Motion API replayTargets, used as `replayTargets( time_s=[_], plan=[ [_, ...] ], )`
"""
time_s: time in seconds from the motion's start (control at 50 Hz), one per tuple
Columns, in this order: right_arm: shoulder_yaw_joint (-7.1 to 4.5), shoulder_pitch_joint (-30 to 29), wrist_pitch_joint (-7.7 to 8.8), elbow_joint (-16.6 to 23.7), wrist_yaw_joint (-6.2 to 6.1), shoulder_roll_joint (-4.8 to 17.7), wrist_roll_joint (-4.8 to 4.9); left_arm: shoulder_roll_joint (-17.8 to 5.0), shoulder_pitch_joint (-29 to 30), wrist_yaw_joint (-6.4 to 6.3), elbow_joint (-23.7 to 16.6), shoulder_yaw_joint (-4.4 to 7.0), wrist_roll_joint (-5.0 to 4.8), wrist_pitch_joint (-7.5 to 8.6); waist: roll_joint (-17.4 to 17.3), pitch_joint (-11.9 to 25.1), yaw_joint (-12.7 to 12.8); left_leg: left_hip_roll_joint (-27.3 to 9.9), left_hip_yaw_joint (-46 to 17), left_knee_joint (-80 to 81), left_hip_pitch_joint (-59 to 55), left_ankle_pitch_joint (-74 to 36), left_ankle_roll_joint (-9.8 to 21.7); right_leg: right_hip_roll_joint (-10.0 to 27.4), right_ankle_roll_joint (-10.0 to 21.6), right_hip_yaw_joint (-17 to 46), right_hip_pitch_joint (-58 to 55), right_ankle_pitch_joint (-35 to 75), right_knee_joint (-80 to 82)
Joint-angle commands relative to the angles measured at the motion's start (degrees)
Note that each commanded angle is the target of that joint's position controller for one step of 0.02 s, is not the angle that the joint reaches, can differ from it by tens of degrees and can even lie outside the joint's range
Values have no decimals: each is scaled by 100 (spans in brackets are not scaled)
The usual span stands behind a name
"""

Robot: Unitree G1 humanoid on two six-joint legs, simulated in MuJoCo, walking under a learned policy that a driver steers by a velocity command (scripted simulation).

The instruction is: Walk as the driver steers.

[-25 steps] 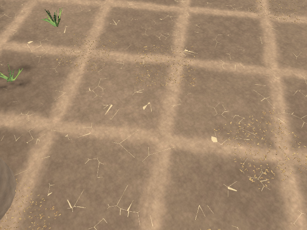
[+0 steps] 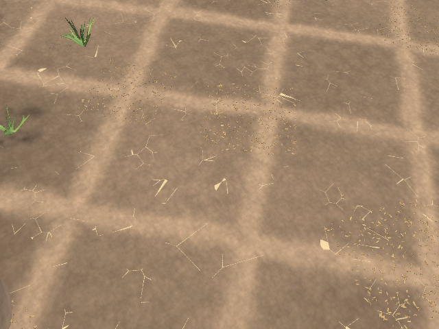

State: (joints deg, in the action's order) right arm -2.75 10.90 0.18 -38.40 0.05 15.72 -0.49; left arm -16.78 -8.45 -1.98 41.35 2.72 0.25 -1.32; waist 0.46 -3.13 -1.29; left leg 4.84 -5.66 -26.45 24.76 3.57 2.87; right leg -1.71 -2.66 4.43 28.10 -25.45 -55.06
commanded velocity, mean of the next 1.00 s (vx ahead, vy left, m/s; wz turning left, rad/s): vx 0.02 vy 0.00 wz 0.14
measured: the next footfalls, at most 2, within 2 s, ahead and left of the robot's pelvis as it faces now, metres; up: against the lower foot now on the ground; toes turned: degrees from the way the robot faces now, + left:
right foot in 0.18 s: +0.11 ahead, -0.15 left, +0.00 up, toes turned +12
left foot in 0.58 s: +0.02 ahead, +0.10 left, +0.00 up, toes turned +15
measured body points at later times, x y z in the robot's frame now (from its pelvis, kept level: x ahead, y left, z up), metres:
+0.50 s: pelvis +0.03 -0.04 +0.01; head +0.06 -0.04 +0.46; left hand +0.08 +0.26 -0.09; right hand +0.25 -0.26 -0.09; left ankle -0.02 +0.10 -0.69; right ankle +0.07 -0.15 -0.73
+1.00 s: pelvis +0.02 -0.03 +0.00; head +0.05 -0.05 +0.45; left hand +0.09 +0.27 -0.10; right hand +0.21 -0.29 -0.11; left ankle -0.02 +0.09 -0.73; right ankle +0.03 -0.14 -0.71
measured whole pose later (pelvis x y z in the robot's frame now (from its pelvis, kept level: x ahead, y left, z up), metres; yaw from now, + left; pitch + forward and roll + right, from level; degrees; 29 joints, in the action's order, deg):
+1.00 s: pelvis +0.02 -0.03 +0.00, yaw +6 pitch +1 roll +2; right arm -4.3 7.7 -1.7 -40.7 -1.8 16.4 0.4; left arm -17.7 -12.9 0.2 42.3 4.3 -1.2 -3.4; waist -0.9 -3.2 0.5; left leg -3.2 7.8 -29.6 12.1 17.5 -0.8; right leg 3.0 -3.0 -2.1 22.0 -23.6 -45.5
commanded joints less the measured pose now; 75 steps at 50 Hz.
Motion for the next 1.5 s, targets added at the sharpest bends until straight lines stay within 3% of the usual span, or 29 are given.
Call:
replayTargets(
  time_s=[0.02,0.16,0.18,0.2,0.22,0.24,0.28,0.4,0.48,0.54,0.56,0.58,0.6,0.62,0.64,0.68,0.72,0.78,0.84,0.92,1.02,1.04,1.06,1.08,1.1,1.14,1.26,1.4,1.5],
  plan=[
    [-340,-192,-28,506,-120,1017,46,-390,-483,-41,-182,125,12,51,-872,1106,160,-1212,-1723,1002,-717,764,909,-45,-86,10,-437,371,711],
    [-404,-240,-253,585,-194,1018,155,-466,-591,86,-131,214,-53,254,-950,923,259,-989,-2193,747,-575,1386,607,-112,176,-67,-1345,1196,2765],
    [-375,-125,-269,574,-202,907,175,-654,-723,77,-109,283,-13,270,-759,910,284,-751,-2018,460,-245,1756,376,283,346,159,-1825,1348,3225],
    [-318,-50,-262,647,-187,669,160,-1138,-768,41,-168,389,130,248,306,836,186,-202,-1256,-659,571,2496,32,1484,876,1338,-2214,1117,3692],
    [-376,-152,-185,790,-164,778,173,-1311,-544,51,-192,440,308,224,1698,591,117,424,-235,-2142,1118,3028,-243,2326,1613,2524,-1703,1855,4103],
    [-494,53,-146,646,-149,1128,76,-977,-145,22,-396,342,306,259,1182,572,20,56,-414,-3235,1066,2840,-415,2369,1721,2307,-1591,2274,3966],
    [-520,396,-249,322,-172,1034,113,-615,271,-37,-523,246,104,265,573,557,-125,-11,-261,-3993,1108,2260,-600,1739,1275,1236,-1761,2629,3655],
    [-280,-214,-286,603,-150,500,156,-703,-292,-67,-348,252,58,122,876,622,345,-255,126,-3140,1014,2026,-916,1557,1513,508,-2510,3618,3451],
    [-200,-273,-275,638,-76,469,130,-913,-239,15,-285,315,-26,75,1135,741,395,-393,544,-1635,-169,2153,-797,1660,1580,410,-2227,3847,3360],
    [-198,127,-240,399,-26,390,153,-813,-178,55,-190,253,-152,52,955,652,151,-282,823,344,-1143,730,-492,1513,1357,308,-1976,3634,3014],
    [-205,156,-224,384,-31,501,122,-689,-475,64,-61,205,-163,88,772,663,169,-416,562,877,-1743,84,-305,1406,1040,252,-1614,3165,2933],
    [-273,265,-242,454,-70,936,25,-499,-631,122,-95,140,95,181,-128,1059,306,-1296,-499,665,-2666,-1497,-71,1023,536,-121,-1040,1937,2279],
    [-212,-136,-264,517,-96,954,-100,-106,-808,194,-100,8,249,287,-1234,1017,608,-2082,-1022,381,-2427,-2472,591,638,120,-446,-637,172,2232],
    [-81,-273,-199,486,-41,433,-165,-300,-577,177,-50,28,203,287,-1024,1030,358,-2036,-864,510,-1802,-1464,902,716,-48,-297,-1124,115,2364],
    [-25,-422,-133,410,4,260,-183,-408,-455,191,-5,55,134,283,-797,799,410,-1607,-491,502,-1707,-687,604,729,-64,-288,-1287,885,2689],
    [-101,-342,-45,303,-9,502,-162,-581,-212,149,14,85,90,219,-859,494,220,-1169,-135,481,-1650,220,133,655,-40,-263,-1165,1736,2808],
    [-166,-175,-59,270,-78,723,-133,-767,-221,132,6,148,-14,181,-659,194,165,-1226,-120,545,-1567,259,109,550,62,-248,-908,1668,2583],
    [-262,35,-94,215,-202,836,14,-580,-246,82,-72,146,-88,100,-905,203,49,-1868,-466,672,-1697,-14,618,378,21,-453,-352,861,1728],
    [-294,-122,-48,276,-244,839,-65,-621,-324,88,-137,272,-138,-43,-881,251,13,-2650,-867,796,-1710,-1255,1310,538,-62,-172,388,-988,-535],
    [-339,-775,-46,277,-197,802,50,-400,-483,118,-151,225,-110,-168,-643,376,238,-2246,125,612,-1577,-1583,1015,671,-150,-385,-111,-254,161],
    [-385,-568,-158,40,-221,892,221,-558,-824,313,-271,304,-141,-132,-675,771,367,-2069,716,-412,-1551,-998,454,193,270,-944,-1455,1376,2445],
    [-342,-162,-142,-108,-194,688,155,-902,-916,250,-295,421,-88,-109,156,740,290,-1662,1191,-1370,-948,170,-20,376,524,-308,-2073,2703,3063],
    [-200,-236,-128,161,-166,319,-203,-1769,-965,136,-507,596,-62,-69,2034,687,121,-745,1474,-3276,876,3438,-720,2051,1457,2156,-2902,5260,3240],
    [-255,-840,-96,303,-214,561,-80,-1584,-1164,233,-615,501,187,77,1384,1226,612,-397,347,-4274,1130,3902,-697,2502,2361,2871,-2606,4916,3492],
    [-312,-945,-112,285,-240,739,76,-1436,-947,276,-631,452,194,202,784,968,514,-522,148,-4612,1310,3486,-603,2254,2252,2389,-2501,4303,3560],
    [-372,-796,-142,90,-322,825,44,-1114,-414,197,-668,369,-47,241,328,660,261,-729,49,-4305,1426,2482,-535,1721,1653,1769,-2345,3287,3529],
    [-348,-428,-160,-155,-286,641,94,-746,-268,43,-781,191,-13,181,512,808,151,-638,133,-3606,802,1463,-781,1285,1495,1136,-2308,3191,3688],
    [-233,-362,-95,-339,-212,490,71,-452,2,87,-613,55,130,150,698,521,284,-913,232,-1629,-333,1458,-859,1142,1491,1010,-1749,1683,3911],
    [-221,-197,18,-388,-154,676,95,-662,109,128,-328,94,49,140,482,292,139,-757,485,-92,-999,761,-606,1126,1330,967,-1643,1720,3605]
  ],
)
Velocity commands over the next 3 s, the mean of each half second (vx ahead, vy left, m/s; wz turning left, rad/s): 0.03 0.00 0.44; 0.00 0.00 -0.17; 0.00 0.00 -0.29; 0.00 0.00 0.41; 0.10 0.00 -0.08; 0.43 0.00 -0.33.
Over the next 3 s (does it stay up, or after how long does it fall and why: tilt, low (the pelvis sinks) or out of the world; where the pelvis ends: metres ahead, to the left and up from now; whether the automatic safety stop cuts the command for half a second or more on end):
stays up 0.24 -0.07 0.01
